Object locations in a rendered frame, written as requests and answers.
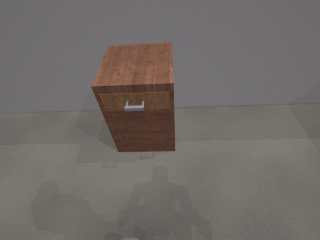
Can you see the handle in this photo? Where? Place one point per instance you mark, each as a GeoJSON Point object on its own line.
{"type": "Point", "coordinates": [134, 107]}

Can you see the cabinet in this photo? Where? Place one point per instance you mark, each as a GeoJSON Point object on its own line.
{"type": "Point", "coordinates": [138, 68]}

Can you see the drawer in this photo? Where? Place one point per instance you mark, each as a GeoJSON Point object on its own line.
{"type": "Point", "coordinates": [152, 100]}

